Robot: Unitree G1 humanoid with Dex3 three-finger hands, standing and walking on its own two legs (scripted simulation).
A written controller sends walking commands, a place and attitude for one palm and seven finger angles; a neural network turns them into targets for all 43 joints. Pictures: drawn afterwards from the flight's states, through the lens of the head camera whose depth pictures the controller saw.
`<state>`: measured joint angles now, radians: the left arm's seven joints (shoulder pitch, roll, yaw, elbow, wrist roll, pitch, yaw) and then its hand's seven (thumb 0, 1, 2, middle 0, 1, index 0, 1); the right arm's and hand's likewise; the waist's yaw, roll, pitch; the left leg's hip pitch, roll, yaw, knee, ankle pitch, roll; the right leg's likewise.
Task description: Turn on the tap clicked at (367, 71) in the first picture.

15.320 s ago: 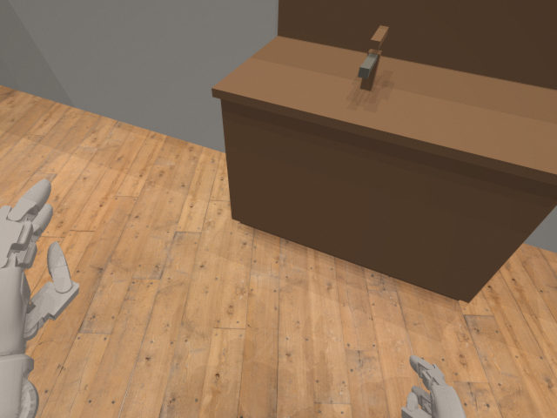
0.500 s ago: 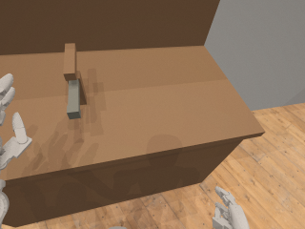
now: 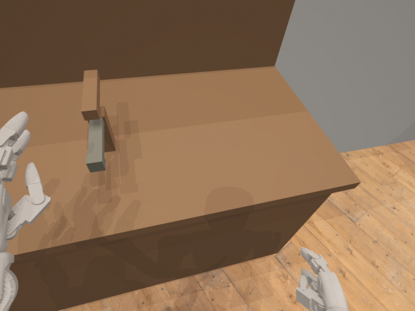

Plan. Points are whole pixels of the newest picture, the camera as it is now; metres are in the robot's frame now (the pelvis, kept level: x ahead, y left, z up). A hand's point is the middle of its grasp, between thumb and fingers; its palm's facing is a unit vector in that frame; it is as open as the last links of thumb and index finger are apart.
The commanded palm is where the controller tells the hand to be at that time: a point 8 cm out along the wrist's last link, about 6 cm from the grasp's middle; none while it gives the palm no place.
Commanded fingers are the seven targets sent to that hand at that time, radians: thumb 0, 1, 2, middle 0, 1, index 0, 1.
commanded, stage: look again from close up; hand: left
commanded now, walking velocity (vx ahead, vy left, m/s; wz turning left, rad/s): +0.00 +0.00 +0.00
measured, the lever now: (96, 162) +0.35 +0.26 +0.07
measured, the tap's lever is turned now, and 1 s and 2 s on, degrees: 0 0 0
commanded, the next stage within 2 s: come to a stop and stand still in 0.16 s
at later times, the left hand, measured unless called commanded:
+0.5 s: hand (37, 177) +0.24 +0.27 +0.18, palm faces +0.44 -0.78 -0.45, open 7.4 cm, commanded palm +0.16 +0.26 +0.17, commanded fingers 0.00 0.90 0.90 -0.20 -0.30 -0.20 -0.30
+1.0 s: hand (62, 194) +0.23 +0.24 +0.16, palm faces +0.39 -0.86 -0.34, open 7.4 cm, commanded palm +0.17 +0.27 +0.17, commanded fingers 0.00 0.90 0.90 -0.20 -0.30 -0.20 -0.30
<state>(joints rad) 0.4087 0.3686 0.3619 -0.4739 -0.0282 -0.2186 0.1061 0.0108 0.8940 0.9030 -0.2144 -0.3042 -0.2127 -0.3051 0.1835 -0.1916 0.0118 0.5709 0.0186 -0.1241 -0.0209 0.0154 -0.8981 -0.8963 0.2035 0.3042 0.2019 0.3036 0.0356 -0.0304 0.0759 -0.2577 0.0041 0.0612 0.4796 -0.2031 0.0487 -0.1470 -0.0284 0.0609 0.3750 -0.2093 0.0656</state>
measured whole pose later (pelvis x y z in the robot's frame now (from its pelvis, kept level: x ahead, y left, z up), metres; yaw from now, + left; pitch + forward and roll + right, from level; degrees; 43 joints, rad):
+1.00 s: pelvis +0.00 -0.01 +0.00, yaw +0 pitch -1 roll -1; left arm 0.38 0.34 0.35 -0.44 -0.03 -0.24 0.10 0.01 0.90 0.90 -0.21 -0.30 -0.21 -0.30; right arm 0.19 -0.19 0.02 0.59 0.01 -0.16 -0.02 0.02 -0.90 -0.90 0.20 0.30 0.20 0.30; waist 0.03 -0.03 0.07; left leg -0.26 0.02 0.06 0.47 -0.20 0.03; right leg -0.16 -0.01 0.06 0.39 -0.22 0.05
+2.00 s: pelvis -0.01 -0.04 -0.01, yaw +2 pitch -2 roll +0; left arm 0.39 0.37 0.31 -0.42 -0.08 -0.04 0.04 0.01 0.90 0.90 -0.21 -0.30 -0.21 -0.30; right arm 0.14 -0.23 0.03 0.59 -0.01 -0.15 -0.01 0.02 -0.90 -0.90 0.20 0.30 0.20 0.30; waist 0.04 0.00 0.01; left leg -0.34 0.02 0.01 0.60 -0.23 -0.01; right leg -0.27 -0.02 -0.02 0.62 -0.32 0.01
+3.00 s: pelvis +0.01 -0.07 -0.02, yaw +5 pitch -1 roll +0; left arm 0.48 0.28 0.27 -0.47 -0.21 0.02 0.08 0.01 0.90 0.90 -0.21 -0.30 -0.21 -0.30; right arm 0.19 -0.23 0.05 0.64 0.03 -0.27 -0.10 0.02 -0.90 -0.90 0.20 0.30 0.20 0.30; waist 0.09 0.06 -0.06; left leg -0.38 0.03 -0.06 0.68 -0.29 -0.04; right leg -0.27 0.00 -0.09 0.68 -0.39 -0.03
